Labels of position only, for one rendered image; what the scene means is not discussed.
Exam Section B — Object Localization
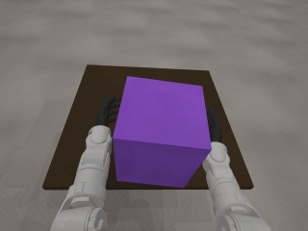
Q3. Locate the robot right hand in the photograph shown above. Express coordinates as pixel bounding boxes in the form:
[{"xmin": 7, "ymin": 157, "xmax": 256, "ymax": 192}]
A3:
[{"xmin": 205, "ymin": 108, "xmax": 222, "ymax": 143}]

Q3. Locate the table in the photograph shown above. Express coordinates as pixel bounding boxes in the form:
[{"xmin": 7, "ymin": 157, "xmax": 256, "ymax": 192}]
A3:
[{"xmin": 42, "ymin": 64, "xmax": 254, "ymax": 191}]

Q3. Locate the robot left hand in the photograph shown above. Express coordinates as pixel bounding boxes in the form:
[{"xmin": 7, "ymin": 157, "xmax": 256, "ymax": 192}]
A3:
[{"xmin": 94, "ymin": 95, "xmax": 122, "ymax": 127}]

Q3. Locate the carton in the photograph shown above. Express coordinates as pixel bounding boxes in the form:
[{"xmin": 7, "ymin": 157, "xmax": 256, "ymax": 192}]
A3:
[{"xmin": 113, "ymin": 76, "xmax": 212, "ymax": 188}]

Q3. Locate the right robot forearm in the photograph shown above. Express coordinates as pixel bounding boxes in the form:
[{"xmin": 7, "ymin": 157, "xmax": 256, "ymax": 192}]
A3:
[{"xmin": 202, "ymin": 141, "xmax": 271, "ymax": 231}]

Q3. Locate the robot left upper arm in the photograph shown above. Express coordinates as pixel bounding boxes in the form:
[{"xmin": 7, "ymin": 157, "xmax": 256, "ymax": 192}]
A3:
[{"xmin": 51, "ymin": 205, "xmax": 108, "ymax": 231}]

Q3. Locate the left robot forearm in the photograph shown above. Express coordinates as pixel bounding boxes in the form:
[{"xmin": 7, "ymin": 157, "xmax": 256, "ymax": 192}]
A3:
[{"xmin": 50, "ymin": 125, "xmax": 112, "ymax": 231}]

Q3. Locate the robot right upper arm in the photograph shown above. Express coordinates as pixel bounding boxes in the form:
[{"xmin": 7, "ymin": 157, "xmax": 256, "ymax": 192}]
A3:
[{"xmin": 216, "ymin": 213, "xmax": 271, "ymax": 231}]

